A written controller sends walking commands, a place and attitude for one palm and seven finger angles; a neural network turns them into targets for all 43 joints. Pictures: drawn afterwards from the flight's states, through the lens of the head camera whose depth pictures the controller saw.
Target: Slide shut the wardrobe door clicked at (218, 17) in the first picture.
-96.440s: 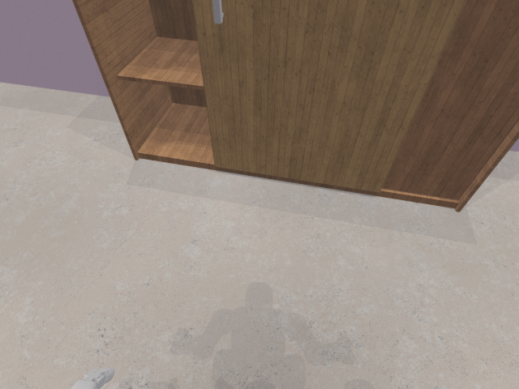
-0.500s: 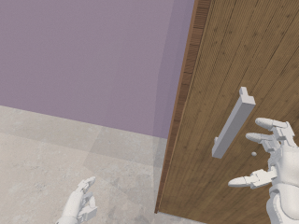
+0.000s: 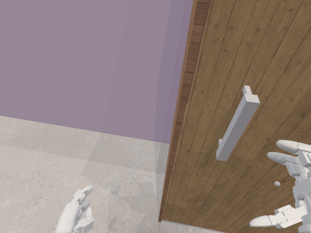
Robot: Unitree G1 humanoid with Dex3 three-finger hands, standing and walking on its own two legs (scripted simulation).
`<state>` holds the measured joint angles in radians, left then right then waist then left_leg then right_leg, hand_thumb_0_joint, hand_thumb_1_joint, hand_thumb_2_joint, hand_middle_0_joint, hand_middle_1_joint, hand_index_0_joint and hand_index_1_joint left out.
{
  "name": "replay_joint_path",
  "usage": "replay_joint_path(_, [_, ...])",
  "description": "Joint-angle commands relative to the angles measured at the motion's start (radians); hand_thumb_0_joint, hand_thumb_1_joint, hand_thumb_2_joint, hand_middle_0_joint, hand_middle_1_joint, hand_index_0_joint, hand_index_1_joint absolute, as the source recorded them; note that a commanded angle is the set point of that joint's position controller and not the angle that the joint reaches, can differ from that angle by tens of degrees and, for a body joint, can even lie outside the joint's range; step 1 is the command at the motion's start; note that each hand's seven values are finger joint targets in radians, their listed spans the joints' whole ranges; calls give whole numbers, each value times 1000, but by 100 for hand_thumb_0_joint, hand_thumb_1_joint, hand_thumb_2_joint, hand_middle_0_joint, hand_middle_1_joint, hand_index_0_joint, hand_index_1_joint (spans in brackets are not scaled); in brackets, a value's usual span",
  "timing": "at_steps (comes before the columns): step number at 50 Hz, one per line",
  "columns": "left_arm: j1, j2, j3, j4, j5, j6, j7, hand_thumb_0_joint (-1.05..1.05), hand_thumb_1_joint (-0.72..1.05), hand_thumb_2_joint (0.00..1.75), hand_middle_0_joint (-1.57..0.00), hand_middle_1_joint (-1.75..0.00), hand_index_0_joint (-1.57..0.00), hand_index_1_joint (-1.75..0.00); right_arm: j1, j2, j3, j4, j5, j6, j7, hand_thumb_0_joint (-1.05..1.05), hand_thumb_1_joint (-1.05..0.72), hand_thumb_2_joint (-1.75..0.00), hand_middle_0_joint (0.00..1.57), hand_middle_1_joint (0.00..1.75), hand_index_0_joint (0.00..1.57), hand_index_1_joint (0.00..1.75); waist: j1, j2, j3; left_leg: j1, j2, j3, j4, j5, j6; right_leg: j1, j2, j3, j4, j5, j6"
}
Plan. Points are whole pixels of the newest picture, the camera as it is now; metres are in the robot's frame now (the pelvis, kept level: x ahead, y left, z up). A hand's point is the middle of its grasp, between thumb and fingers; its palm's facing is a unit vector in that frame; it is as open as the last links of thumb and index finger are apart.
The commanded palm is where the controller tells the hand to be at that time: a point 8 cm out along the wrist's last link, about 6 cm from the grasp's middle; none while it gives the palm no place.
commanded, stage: slip the hand off the handle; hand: right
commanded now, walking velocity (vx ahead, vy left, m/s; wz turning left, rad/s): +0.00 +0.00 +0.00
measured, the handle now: (232, 126) +0.32 -0.18 +0.16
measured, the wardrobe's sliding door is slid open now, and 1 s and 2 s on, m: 0.00 0.00 0.00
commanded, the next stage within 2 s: draw the hand back to the body in 0.30 s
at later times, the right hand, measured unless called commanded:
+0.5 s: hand (272, 208) +0.15 -0.20 +0.13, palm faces +0.25 +0.97 -0.07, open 14.7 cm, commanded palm +0.10 -0.25 +0.15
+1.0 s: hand (289, 192) +0.17 -0.23 +0.16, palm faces +0.33 +0.91 -0.26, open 14.4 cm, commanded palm +0.12 -0.27 +0.17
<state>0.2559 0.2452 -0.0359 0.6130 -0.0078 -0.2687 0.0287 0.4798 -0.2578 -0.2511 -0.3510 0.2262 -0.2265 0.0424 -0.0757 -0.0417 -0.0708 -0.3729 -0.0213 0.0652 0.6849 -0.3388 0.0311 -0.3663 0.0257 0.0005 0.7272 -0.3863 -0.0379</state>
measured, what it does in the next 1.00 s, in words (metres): stands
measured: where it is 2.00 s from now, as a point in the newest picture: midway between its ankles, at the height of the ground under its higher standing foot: outside the picture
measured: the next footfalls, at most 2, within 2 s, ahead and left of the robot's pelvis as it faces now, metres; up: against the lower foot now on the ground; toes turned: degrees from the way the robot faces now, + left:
none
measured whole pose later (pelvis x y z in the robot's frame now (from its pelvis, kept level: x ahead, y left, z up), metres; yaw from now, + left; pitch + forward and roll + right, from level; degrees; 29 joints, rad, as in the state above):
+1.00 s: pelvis +0.01 +0.02 +0.00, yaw -1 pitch -1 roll +1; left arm 0.25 0.24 -0.05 0.64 -0.03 -0.37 0.09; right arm 0.54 -0.34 -0.31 -0.49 0.23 0.03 0.05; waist -0.10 -0.07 -0.09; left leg -0.28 -0.04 0.10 0.63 -0.33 0.05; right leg -0.29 0.01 0.04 0.70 -0.38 -0.02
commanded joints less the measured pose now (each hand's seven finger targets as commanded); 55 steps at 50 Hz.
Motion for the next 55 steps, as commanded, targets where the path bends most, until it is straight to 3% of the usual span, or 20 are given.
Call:
replay_joint_path(1, [-109, 118, 41, -162, -16, -84, 25, 0, 90, 90, -20, -30, -20, -30, -130, -98, 23, -240, 5, -70, 31, 0, 55, -20, 25, 115, 25, 115, 36, 24, -25, -37, 33, -35, -116, 31, -10, -20, -34, 63, -109, 99, 18])
replay_joint_path(7, [-117, 111, 33, -179, -17, -93, 40, 0, 90, 90, -20, -30, -20, -30, -76, -136, -1, -273, -20, -67, 20, 0, 55, -20, 25, 115, 25, 115, 12, 29, -58, -21, 38, -40, -109, -32, -7, -36, -25, 72, -109, 47, 12])
replay_joint_path(10, [-132, 95, 28, -192, -14, -97, 30, 0, 90, 90, -20, -30, -20, -30, -8, -125, -13, -320, -16, -77, 6, 0, 55, -20, 25, 115, 25, 115, -10, -21, -88, 7, 40, -31, -84, 31, -1, -26, -24, 64, -100, 108, 18])
replay_joint_path(13, [-138, 89, 37, -187, -11, -94, 19, 0, 90, 90, -20, -30, -20, -30, 123, -124, -55, -317, 0, -68, 10, 0, 55, -20, 25, 115, 25, 115, -33, 16, -110, 40, 36, -17, -61, 137, 0, -31, -27, 54, -81, 199, 20])
replay_joint_path(16, [-144, 82, 39, -192, -18, -92, 12, 0, 90, 90, -20, -30, -20, -30, 181, -104, -43, -332, 18, -53, 25, 0, 55, -20, 25, 115, 25, 115, -29, 10, -76, 29, 35, -14, -55, 171, -3, -48, -28, 42, -70, 213, 25])
replay_joint_path(21, [-122, 94, 37, -195, -21, -108, 28, 0, 90, 90, -20, -30, -20, -30, 97, -90, 6, -343, 14, -57, 31, 0, 55, -20, 25, 115, 25, 115, 6, 27, 5, -44, 34, -28, -85, 37, -6, -71, -28, 58, -67, 104, 14])
replay_joint_path(22, [-150, 91, 22, -202, -66, -128, 52, 0, 90, 90, -20, -30, -20, -30, 109, -50, -7, -255, 141, 52, 71, 0, 55, -20, 25, 115, 25, 115, 2, 21, -37, 4, 42, -50, -134, -30, -3, -52, -36, 69, -105, 31, 25])
replay_joint_path(23, [-160, 97, 14, -199, -70, -143, 71, 0, 90, 90, -20, -30, -20, -30, 34, -82, -20, -334, 152, 94, 89, 0, 55, -20, 25, 115, 25, 115, 3, 12, -47, 27, 44, -52, -155, -38, -7, -24, -35, 74, -114, 26, 17])
replay_joint_path(24, [-156, 101, 16, -203, -73, -160, 86, 0, 90, 90, -20, -30, -20, -30, -31, -147, -67, -395, 151, 116, 90, 0, 55, -20, 25, 115, 25, 115, 0, -19, -86, 43, 50, -66, -165, -59, -9, -5, -32, 75, -111, 20, 17])
replay_joint_path(28, [-127, 94, 7, -172, -56, -191, 88, 0, 90, 90, -20, -30, -20, -30, -55, -160, -41, -435, 73, 145, 58, 0, 55, -20, 25, 115, 25, 115, -2, -46, -35, 34, 45, -32, -140, 25, -1, 16, -32, 88, -121, 107, 11])
replay_joint_path(32, [-142, 88, 9, -155, -58, -199, 80, 0, 90, 90, -20, -30, -20, -30, -1, -158, -101, -323, 107, 164, 61, 0, 55, -20, 25, 115, 25, 115, -18, 18, -14, 49, 37, -28, -141, 71, -4, -4, -32, 81, -130, 133, 23])
replay_joint_path(35, [-152, 82, 9, -151, -67, -185, 83, 0, 90, 90, -20, -30, -20, -30, 11, -178, -165, -269, 134, 216, 80, 0, 55, -20, 25, 115, 25, 115, -30, 17, -29, 82, 40, -36, -153, 112, -7, 0, -32, 66, -137, 163, 29])
replay_joint_path(39, [-162, 84, 5, -156, -70, -180, 84, 0, 90, 90, -20, -30, -20, -30, -15, -170, -162, -295, 151, 262, 101, 0, 55, -20, 25, 115, 25, 115, -27, -29, -34, 101, 43, -38, -160, 178, -9, 28, -31, 59, -142, 209, 27])
replay_joint_path(42, [-144, 93, 11, -158, -65, -188, 83, 0, 90, 90, -20, -30, -20, -30, -35, -196, -180, -346, 156, 252, 107, 0, 51, -22, 25, 113, 25, 113, -23, 14, -80, 122, 41, -35, -152, 232, -13, 50, -31, 64, -134, 250, 24])
replay_joint_path(46, [-136, 99, 12, -144, -64, -199, 84, 0, 90, 90, -20, -30, -20, -30, -66, -209, -187, -338, 154, 221, 110, 0, 37, -29, 24, 104, 24, 104, -14, -6, -59, 103, 40, -40, -162, 211, -12, 59, -29, 65, -134, 234, 23])
replay_joint_path(47, [-122, 96, 38, -132, -14, -162, 67, 0, 90, 90, -20, -30, -20, -30, -49, -391, -236, -395, -63, 172, -32, 0, 33, -31, 24, 102, 24, 102, -30, 9, 0, 127, 54, -96, -214, 185, 5, 5, -43, 50, -124, 229, 6])
replay_joint_path(49, [-124, 91, 38, -129, -13, -125, 54, 0, 90, 90, -20, -30, -20, -30, -3, -252, -155, -301, -79, 157, -96, 0, 26, -34, 24, 98, 24, 98, 7, 70, 63, 96, 80, -121, -252, 114, 12, 7, -43, 41, -106, 182, 11])
replay_joint_path(50, [-128, 84, 42, -131, -13, -106, 52, 0, 90, 90, -20, -30, -20, -30, 27, -232, -137, -285, -94, 143, -108, 0, 22, -36, 24, 96, 24, 96, 7, 45, 62, 95, 83, -125, -258, 101, 9, 36, -45, 35, -111, 168, 6])
replay_joint_path(52, [-139, 83, 41, -135, -14, -81, 49, 0, 90, 90, -20, -30, -20, -30, 7, -237, -127, -307, -112, 112, -130, 0, 15, -39, 24, 92, 24, 92, 6, -60, 49, 94, 85, -108, -255, 51, 7, 70, -41, 31, -136, 135, 5])
replay_joint_path(55, [-146, 86, 45, -139, -8, -62, 54, 0, 90, 90, -20, -30, -20, -30, -24, -257, -130, -324, -130, 83, -156, 0, 4, -44, 23, 85, 23, 85, 8, -52, 14, 112, 84, -99, -263, 28, 3, 106, -42, 34, -160, 128, 0])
